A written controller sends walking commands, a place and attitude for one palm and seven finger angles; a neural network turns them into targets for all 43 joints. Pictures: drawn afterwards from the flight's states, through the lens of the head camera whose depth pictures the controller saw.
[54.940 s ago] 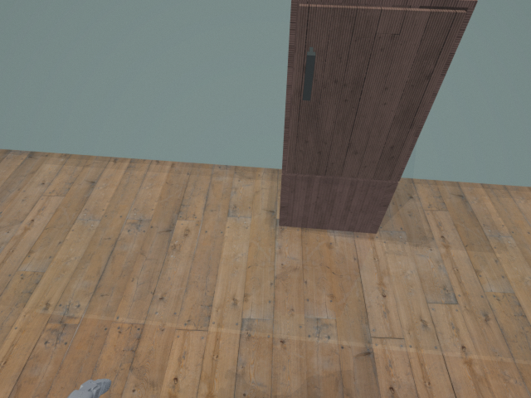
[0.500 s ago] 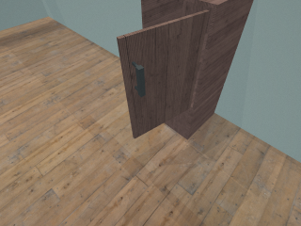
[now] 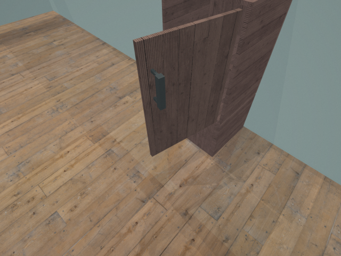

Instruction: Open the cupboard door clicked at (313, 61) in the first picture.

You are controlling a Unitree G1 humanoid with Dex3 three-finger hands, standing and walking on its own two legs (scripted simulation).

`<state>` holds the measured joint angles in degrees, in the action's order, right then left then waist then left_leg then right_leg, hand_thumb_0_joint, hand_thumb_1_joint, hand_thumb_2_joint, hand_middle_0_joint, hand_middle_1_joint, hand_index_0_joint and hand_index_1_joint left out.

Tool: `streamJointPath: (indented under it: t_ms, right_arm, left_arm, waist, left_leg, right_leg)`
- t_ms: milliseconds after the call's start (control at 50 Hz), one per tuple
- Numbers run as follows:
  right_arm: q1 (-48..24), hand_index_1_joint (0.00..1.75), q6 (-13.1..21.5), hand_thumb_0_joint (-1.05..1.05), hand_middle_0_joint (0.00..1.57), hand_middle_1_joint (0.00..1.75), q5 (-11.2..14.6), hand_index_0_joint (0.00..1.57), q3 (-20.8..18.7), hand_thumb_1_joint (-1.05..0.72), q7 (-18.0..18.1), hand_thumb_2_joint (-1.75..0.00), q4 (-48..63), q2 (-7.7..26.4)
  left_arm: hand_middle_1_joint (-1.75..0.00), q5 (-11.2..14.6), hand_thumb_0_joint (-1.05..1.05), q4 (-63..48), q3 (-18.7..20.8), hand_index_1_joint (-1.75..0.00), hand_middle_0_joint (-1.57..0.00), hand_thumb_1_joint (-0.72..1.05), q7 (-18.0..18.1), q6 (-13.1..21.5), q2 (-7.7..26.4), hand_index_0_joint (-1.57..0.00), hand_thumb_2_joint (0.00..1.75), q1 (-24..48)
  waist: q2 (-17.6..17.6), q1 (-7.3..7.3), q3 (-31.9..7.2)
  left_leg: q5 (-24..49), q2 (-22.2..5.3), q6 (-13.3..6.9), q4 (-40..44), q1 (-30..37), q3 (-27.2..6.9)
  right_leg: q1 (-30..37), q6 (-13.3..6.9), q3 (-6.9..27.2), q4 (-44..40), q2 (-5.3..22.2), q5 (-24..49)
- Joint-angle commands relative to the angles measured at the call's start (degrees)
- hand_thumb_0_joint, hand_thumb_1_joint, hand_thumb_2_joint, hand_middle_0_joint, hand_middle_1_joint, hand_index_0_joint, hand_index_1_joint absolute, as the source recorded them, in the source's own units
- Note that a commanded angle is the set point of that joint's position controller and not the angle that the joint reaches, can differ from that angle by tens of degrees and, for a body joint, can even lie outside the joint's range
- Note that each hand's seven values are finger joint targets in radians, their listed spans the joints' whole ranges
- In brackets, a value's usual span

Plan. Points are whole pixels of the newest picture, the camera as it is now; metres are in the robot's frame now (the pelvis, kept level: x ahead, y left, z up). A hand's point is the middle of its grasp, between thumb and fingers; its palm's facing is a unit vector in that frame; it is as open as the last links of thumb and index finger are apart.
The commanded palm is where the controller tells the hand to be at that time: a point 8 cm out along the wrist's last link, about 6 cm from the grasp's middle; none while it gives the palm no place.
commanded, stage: look to check the result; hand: left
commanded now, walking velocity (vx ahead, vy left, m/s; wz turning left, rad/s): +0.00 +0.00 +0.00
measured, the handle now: (157, 89) +0.62 +0.08 +0.02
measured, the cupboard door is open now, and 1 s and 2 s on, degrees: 78 78 78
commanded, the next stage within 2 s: stand and wait in 0.38 s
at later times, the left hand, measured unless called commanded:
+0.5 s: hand out of the picture +0.03 +0.17 -0.17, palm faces +0.03 -0.97 -0.23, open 7.3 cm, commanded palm none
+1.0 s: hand out of the picture +0.05 +0.18 -0.17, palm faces +0.02 -0.97 -0.26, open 7.3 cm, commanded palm none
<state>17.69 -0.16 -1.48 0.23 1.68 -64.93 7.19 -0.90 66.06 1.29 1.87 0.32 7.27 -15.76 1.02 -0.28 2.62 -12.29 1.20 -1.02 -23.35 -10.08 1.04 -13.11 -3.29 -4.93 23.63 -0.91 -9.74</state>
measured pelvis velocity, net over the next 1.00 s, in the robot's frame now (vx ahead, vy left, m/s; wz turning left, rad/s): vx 0.02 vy -0.02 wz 0.00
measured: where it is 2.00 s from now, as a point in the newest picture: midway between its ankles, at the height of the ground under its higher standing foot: outside the picture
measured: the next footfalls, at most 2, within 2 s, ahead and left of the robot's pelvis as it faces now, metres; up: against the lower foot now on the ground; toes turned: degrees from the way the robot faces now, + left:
none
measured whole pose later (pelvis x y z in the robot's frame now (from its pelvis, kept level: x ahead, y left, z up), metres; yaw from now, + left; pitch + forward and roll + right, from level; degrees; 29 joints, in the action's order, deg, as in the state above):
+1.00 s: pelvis +0.02 -0.02 +0.00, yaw +0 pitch -2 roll +0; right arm 12.8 -0.2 -1.5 0.2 1.3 -65.6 11.8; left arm -0.8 65.7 1.2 1.4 1.2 11.3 -11.4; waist 1.3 -0.3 3.2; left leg -12.4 -0.6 0.7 -19.7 -5.8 0.2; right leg -8.3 -4.7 -5.6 19.0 -2.9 -9.6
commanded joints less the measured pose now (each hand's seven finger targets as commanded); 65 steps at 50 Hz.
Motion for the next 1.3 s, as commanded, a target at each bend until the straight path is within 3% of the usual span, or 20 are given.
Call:
streamJointPath:
  t_ms: [0, 300, 660, 760, 880, 1280]
  right_arm:
    - [4.0, 0.30, 0.7, 0.00, 0.20, 0.30, 0.3, 0.20, -0.7, -0.90, 0.5, -0.90, 1.0, 5.0]
    - [1.0, 0.30, 0.6, 0.00, 0.20, 0.30, 0.2, 0.20, -0.7, -0.90, 0.3, -0.90, 0.6, 6.8]
    - [-1.1, 0.30, 0.8, 0.00, 0.20, 0.30, 0.3, 0.20, -1.0, -0.90, 0.5, -0.90, 0.9, 9.7]
    - [-1.2, 0.30, 0.5, 0.00, 0.20, 0.30, 0.3, 0.20, -1.0, -0.90, 0.4, -0.90, 0.8, 10.2]
    - [-1.6, 0.30, 0.5, 0.00, 0.20, 0.30, 0.2, 0.20, -1.1, -0.90, 0.2, -0.90, 0.9, 10.8]
    - [-2.5, 0.30, 0.9, 0.00, 0.20, 0.30, 0.4, 0.20, -1.1, -0.90, 0.4, -0.90, 1.1, 11.5]
  left_arm:
    - [-0.30, 0.3, 0.00, -1.6, 0.9, -0.30, -0.20, 0.90, 0.4, 1.1, 6.2, -0.20, 0.90, -2.8]
    - [-0.30, 0.3, 0.00, -1.8, 1.0, -0.30, -0.20, 0.90, 0.2, 1.3, 8.5, -0.20, 0.90, -0.7]
    - [-0.30, 0.4, 0.00, -2.2, 1.3, -0.30, -0.20, 0.90, 0.2, 1.9, 11.1, -0.20, 0.90, 1.4]
    - [-0.30, 0.4, 0.00, -2.3, 1.3, -0.30, -0.20, 0.90, 0.2, 1.8, 11.7, -0.20, 0.90, 2.2]
    - [-0.30, 0.4, 0.00, -2.5, 1.4, -0.30, -0.20, 0.90, 0.1, 1.8, 12.3, -0.20, 0.90, 2.6]
    - [-0.30, 0.5, 0.00, -2.3, 1.2, -0.30, -0.20, 0.90, 0.0, 2.0, 12.9, -0.20, 0.90, 2.9]
  waist:
    - [-0.4, 0.02, 0.9]
    - [-1.3, 0.12, 2.1]
    - [-1.0, 0.12, -1.0]
    - [-1.2, 0.02, 0.9]
    - [-1.5, 0.10, 0.6]
    - [-1.1, 0.13, -1.4]
  left_leg:
    - [1.9, -6.2, -1.0, 5.5, -3.2, -5.2]
    - [3.1, -5.9, -0.7, 5.9, -1.5, -4.7]
    - [6.4, -6.4, -0.3, 5.8, 0.8, -4.2]
    - [4.5, -6.3, -0.2, 6.2, 0.3, -4.1]
    - [3.7, -6.2, -0.3, 6.1, 0.7, -4.0]
    - [6.6, -6.9, -0.3, 7.0, 2.0, -4.6]
  right_leg:
    - [2.6, 0.1, 7.8, -5.4, 7.0, -1.1]
    - [3.4, 0.2, 8.2, -7.3, 7.5, -0.8]
    - [7.3, 0.5, 8.2, -7.7, 8.1, 7.5]
    - [6.1, 0.6, 8.8, -9.1, 7.9, 3.4]
    - [6.1, 1.0, 9.5, -10.3, 7.9, 0.4]
    - [7.9, 0.5, 8.7, -8.8, 7.8, 6.9]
